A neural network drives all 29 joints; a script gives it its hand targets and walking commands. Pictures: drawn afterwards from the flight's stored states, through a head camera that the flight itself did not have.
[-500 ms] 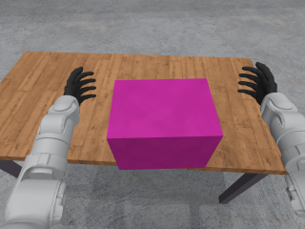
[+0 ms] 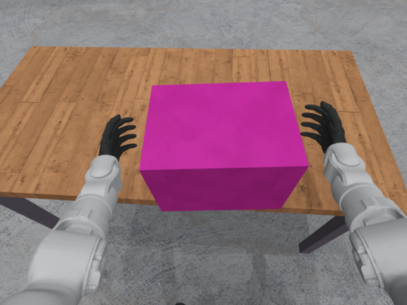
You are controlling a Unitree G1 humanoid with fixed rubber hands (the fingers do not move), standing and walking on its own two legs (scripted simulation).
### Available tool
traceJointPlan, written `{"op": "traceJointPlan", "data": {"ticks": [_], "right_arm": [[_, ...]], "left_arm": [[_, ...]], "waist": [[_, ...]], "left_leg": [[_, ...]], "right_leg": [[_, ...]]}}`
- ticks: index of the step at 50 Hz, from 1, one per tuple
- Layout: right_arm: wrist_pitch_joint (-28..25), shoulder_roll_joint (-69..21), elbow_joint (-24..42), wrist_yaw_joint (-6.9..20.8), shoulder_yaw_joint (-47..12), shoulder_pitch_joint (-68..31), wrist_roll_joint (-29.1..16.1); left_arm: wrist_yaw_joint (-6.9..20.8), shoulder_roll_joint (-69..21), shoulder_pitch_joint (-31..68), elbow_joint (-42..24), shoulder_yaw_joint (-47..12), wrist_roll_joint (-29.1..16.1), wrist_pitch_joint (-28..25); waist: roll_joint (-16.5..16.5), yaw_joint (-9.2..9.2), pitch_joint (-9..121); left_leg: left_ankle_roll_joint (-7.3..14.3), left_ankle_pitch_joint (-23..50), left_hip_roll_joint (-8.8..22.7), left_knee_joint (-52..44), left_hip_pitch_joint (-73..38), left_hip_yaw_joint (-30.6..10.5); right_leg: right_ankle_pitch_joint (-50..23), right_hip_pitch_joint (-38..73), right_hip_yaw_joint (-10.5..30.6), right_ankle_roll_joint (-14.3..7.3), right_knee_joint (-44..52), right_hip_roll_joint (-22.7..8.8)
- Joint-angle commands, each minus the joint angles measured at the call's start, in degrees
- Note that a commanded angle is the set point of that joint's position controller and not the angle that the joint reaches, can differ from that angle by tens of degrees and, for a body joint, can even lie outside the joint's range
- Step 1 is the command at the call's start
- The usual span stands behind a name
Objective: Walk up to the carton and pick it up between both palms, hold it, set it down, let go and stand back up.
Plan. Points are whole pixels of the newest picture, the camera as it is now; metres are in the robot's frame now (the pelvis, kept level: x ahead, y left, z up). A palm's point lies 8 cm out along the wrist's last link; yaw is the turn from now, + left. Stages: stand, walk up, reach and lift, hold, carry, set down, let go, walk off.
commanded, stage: reach and lift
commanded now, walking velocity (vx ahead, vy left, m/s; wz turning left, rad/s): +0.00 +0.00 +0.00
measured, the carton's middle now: (219, 150) +0.44 +0.02 -0.01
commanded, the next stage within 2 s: none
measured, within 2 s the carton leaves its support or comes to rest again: neither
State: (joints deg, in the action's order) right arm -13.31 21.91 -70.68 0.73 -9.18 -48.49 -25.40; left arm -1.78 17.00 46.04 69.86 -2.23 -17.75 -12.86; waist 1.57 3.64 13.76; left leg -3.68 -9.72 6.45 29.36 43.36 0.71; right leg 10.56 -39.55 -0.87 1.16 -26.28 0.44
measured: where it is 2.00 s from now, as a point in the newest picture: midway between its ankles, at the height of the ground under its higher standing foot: outside the picture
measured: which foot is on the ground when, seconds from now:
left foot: down 0.00-1.00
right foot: down 0.00-1.00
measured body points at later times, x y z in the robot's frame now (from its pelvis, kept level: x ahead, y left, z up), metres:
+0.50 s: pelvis -0.02 +0.00 -0.03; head +0.09 +0.00 +0.41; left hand +0.43 +0.22 +0.01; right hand +0.45 -0.21 +0.02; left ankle +0.02 +0.15 -0.73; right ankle +0.00 -0.13 -0.73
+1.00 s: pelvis -0.02 +0.01 -0.02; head +0.08 +0.01 +0.41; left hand +0.43 +0.20 +0.01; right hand +0.45 -0.17 +0.03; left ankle +0.01 +0.15 -0.73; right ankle +0.00 -0.13 -0.73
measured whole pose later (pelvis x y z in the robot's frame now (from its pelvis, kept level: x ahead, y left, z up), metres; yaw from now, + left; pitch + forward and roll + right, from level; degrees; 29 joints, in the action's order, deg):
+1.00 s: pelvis -0.02 +0.01 -0.02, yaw -1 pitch +28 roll -2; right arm -18.4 15.7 -79.1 -1.9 -5.4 -56.1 -19.3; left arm -7.0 10.8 54.7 80.2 -0.3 -14.5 -20.7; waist 1.3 2.3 17.2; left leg -3.0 -12.9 6.2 40.4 55.9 0.2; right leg 13.8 -52.2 -0.5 1.7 -37.6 0.1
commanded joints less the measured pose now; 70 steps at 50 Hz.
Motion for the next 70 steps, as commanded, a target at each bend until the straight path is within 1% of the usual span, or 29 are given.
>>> {"op": "traceJointPlan", "data": {"ticks": [1, 4, 6, 11, 14, 17, 21, 26, 30, 31, 34, 36, 38, 40, 41, 43, 46, 47, 48, 49, 55, 57, 61, 63, 65, 67, 70], "right_arm": [[-6.71, 13.74, 4.91, -0.06, 1.36, -30.50, -1.26], [-7.96, 12.85, 0.20, 0.37, -0.93, -30.05, -3.02], [-8.62, 12.46, -0.81, 0.59, -2.10, -29.95, -4.11], [-8.58, 12.15, 2.25, 1.49, -3.97, -31.06, -5.74], [-7.83, 11.73, 3.19, 1.96, -3.83, -31.38, -5.45], [-7.46, 11.57, 4.48, 2.12, -3.25, -31.86, -4.82], [-7.32, 11.27, 5.13, 1.69, -2.36, -32.46, -3.75], [-7.20, 8.34, 5.73, 0.49, -0.60, -33.25, -1.03], [-7.56, 6.00, 5.09, -0.87, 1.15, -33.44, 1.49], [-7.57, 6.21, 3.62, -1.00, 0.90, -34.16, 1.61], [-7.90, 5.21, 2.70, -1.65, 1.28, -33.78, 2.55], [-8.18, 4.42, 3.20, -2.24, 1.70, -34.06, 3.16], [-8.46, 4.15, 3.35, -2.82, 2.31, -33.90, 3.82], [-8.70, 3.70, 3.37, -3.20, 3.21, -33.70, 4.54], [-8.77, 3.76, 2.64, -3.34, 3.93, -33.60, 4.99], [-8.88, 3.30, 2.48, -3.39, 4.73, -34.02, 5.91], [-8.71, 2.46, 1.92, -2.87, 5.05, -34.06, 6.08], [-8.52, 2.49, 1.62, -2.66, 5.17, -34.21, 6.24], [-8.34, 2.07, 1.24, -2.52, 4.92, -34.17, 6.30], [-8.24, 2.02, 0.87, -2.35, 5.03, -34.14, 6.32], [-7.91, 0.38, 0.85, -1.74, 3.57, -34.43, 5.58], [-8.00, 0.49, 1.12, -1.78, 3.88, -34.80, 5.84], [-7.80, -0.15, 1.15, -1.73, 4.20, -34.83, 6.34], [-7.79, -0.41, 1.59, -1.80, 4.68, -35.05, 6.69], [-7.56, -1.29, 1.60, -1.72, 4.69, -35.35, 7.08], [-7.45, -1.85, 1.42, -1.73, 4.90, -35.07, 7.50], [-7.64, -2.77, 2.03, -1.85, 5.44, -34.94, 8.37]], "left_arm": [[0.04, 10.77, 31.10, -4.77, -0.02, -1.71, -8.52], [0.55, 10.29, 30.77, 1.71, -1.46, -2.37, -10.49], [0.84, 10.17, 31.04, 3.85, -2.30, -2.81, -11.42], [0.51, 10.15, 32.94, 2.69, -3.44, -3.98, -11.49], [0.19, 9.64, 33.76, 2.58, -4.03, -4.64, -10.94], [-0.15, 9.34, 34.73, 1.70, -4.25, -5.15, -10.78], [-0.37, 8.85, 35.21, 0.84, -3.82, -5.02, -10.62], [-0.51, 6.02, 35.17, 0.18, -3.20, -3.99, -10.73], [-0.89, 4.09, 34.46, 0.41, -1.49, -1.98, -11.18], [-1.36, 3.48, 34.02, 0.55, -0.26, -0.91, -10.96], [-2.08, 2.64, 33.11, 0.39, 1.71, 1.32, -10.75], [-2.30, 2.02, 33.34, -0.16, 2.19, 2.25, -10.80], [-2.44, 1.02, 33.40, -0.41, 2.09, 2.76, -10.78], [-2.68, 0.19, 33.78, -1.08, 2.26, 3.56, -10.80], [-2.82, -0.26, 33.89, -1.35, 2.17, 3.94, -10.72], [-3.18, -1.63, 34.45, -1.41, 1.85, 4.22, -10.70], [-3.86, -2.90, 35.00, -1.45, 1.01, 4.33, -10.80], [-4.02, -3.13, 35.02, -0.75, 0.93, 4.31, -10.72], [-4.13, -3.45, 34.99, -0.34, 0.77, 4.07, -10.73], [-4.24, -3.53, 35.24, -0.14, 0.72, 4.08, -10.85], [-4.38, -3.85, 35.45, 1.99, 0.49, 3.40, -11.64], [-4.36, -3.99, 36.05, 2.05, 0.30, 3.20, -11.86], [-4.35, -4.71, 36.53, 2.07, -0.11, 2.76, -12.06], [-4.30, -5.12, 36.97, 1.70, -0.41, 2.65, -12.17], [-4.22, -5.49, 37.06, 2.26, -0.32, 2.76, -12.16], [-3.98, -5.64, 37.13, 2.30, -0.24, 2.69, -12.30], [-3.72, -6.22, 37.14, 2.11, 0.05, 3.12, -12.68]], "waist": [[-2.42, -2.29, 45.89], [-3.25, -2.15, 43.89], [-3.37, -2.00, 43.63], [-2.72, -0.58, 45.75], [-2.77, -0.15, 44.85], [-2.90, 0.05, 45.66], [-3.49, -0.29, 47.15], [-3.83, -1.25, 47.43], [-3.73, -1.95, 46.75], [-4.88, -1.66, 46.94], [-4.98, -1.49, 47.49], [-4.71, -1.77, 47.85], [-3.75, -2.51, 47.95], [-2.22, -2.73, 47.70], [-1.43, -3.17, 47.38], [-0.63, -3.34, 46.96], [0.99, -3.16, 46.22], [1.05, -3.10, 45.90], [0.66, -3.21, 45.19], [0.99, -3.09, 45.02], [-0.16, -2.26, 44.48], [-0.27, -2.62, 44.61], [-0.61, -2.78, 44.60], [-0.17, -3.11, 45.36], [-0.54, -2.97, 45.04], [-1.31, -3.13, 44.65], [-1.09, -3.28, 45.09]], "left_leg": [[-1.74, 26.96, -5.82, 7.58, -26.81, 4.55], [-1.22, 24.17, -5.97, 8.17, -22.56, 4.82], [-0.95, 22.84, -6.11, 8.54, -20.60, 4.96], [-0.80, 20.24, -6.12, 9.12, -19.60, 5.01], [-0.52, 17.03, -6.06, 9.09, -18.34, 4.87], [-0.37, 15.43, -6.01, 9.53, -17.54, 4.87], [-0.32, 15.23, -6.00, 10.50, -16.79, 4.87], [-0.35, 15.29, -5.84, 11.66, -16.34, 4.54], [-0.59, 16.06, -5.75, 12.17, -16.41, 4.25], [-0.60, 18.10, -6.11, 13.25, -15.96, 4.15], [-0.89, 20.39, -6.31, 13.47, -16.21, 4.19], [-1.17, 20.88, -6.38, 13.46, -16.40, 4.36], [-1.55, 21.63, -6.33, 13.58, -17.33, 4.41], [-2.05, 22.63, -6.26, 13.59, -19.60, 4.33], [-2.44, 23.22, -6.16, 13.77, -21.02, 4.27], [-2.92, 23.33, -5.90, 14.03, -23.28, 4.10], [-3.29, 23.33, -5.59, 13.94, -25.94, 3.49], [-3.25, 22.70, -5.47, 13.77, -26.32, 3.35], [-3.15, 22.56, -5.42, 13.76, -26.30, 3.15], [-3.08, 22.37, -5.35, 13.63, -26.20, 3.10], [-2.31, 21.17, -5.39, 13.21, -24.02, 2.91], [-2.30, 20.83, -5.39, 13.24, -23.81, 2.98], [-2.13, 20.45, -5.33, 13.31, -23.86, 2.75], [-2.14, 20.41, -5.27, 13.35, -23.83, 2.81], [-1.98, 19.76, -5.35, 13.30, -23.41, 2.78], [-1.75, 19.49, -5.36, 13.19, -22.80, 2.79], [-1.74, 20.06, -5.43, 13.21, -22.53, 2.69]], "right_leg": [[-27.15, 11.01, -3.28, 2.38, -3.98, 4.06], [-24.13, 9.02, -3.04, 2.57, -5.45, 3.93], [-22.93, 8.17, -2.92, 2.66, -6.20, 3.84], [-19.43, 6.06, -3.32, 2.48, -7.46, 4.11], [-15.63, 3.87, -3.44, 2.24, -7.92, 4.06], [-14.57, 2.97, -3.42, 2.17, -8.71, 4.04], [-16.00, 3.44, -3.20, 2.21, -9.74, 4.07], [-16.68, 3.36, -2.81, 1.79, -10.23, 3.80], [-17.24, 3.61, -2.48, 1.44, -10.23, 3.58], [-19.01, 4.19, -2.64, 2.08, -11.01, 3.30], [-22.25, 6.31, -2.42, 2.36, -11.35, 3.57], [-23.42, 6.90, -2.35, 2.32, -11.30, 3.55], [-24.00, 6.62, -2.46, 2.19, -10.98, 3.66], [-23.62, 5.11, -2.80, 1.89, -10.39, 3.73], [-23.34, 4.06, -3.13, 1.62, -9.99, 3.83], [-21.10, 1.67, -3.75, 1.23, -9.22, 4.09], [-17.94, -1.28, -4.26, 0.58, -8.37, 4.05], [-16.71, -2.01, -4.46, 0.43, -8.14, 4.08], [-16.37, -2.03, -4.44, 0.36, -8.11, 4.00], [-16.17, -2.24, -4.45, 0.34, -8.04, 3.93], [-15.98, -1.09, -3.96, 0.63, -8.62, 3.54], [-15.56, -1.33, -4.00, 0.65, -8.64, 3.42], [-14.63, -1.96, -4.07, 0.46, -8.65, 3.33], [-14.45, -1.99, -4.10, 0.38, -8.64, 3.23], [-13.90, -1.84, -4.02, 0.40, -8.61, 3.12], [-14.07, -1.35, -3.92, 0.50, -8.65, 3.01], [-14.99, -0.72, -3.84, 0.59, -8.84, 2.85]]}}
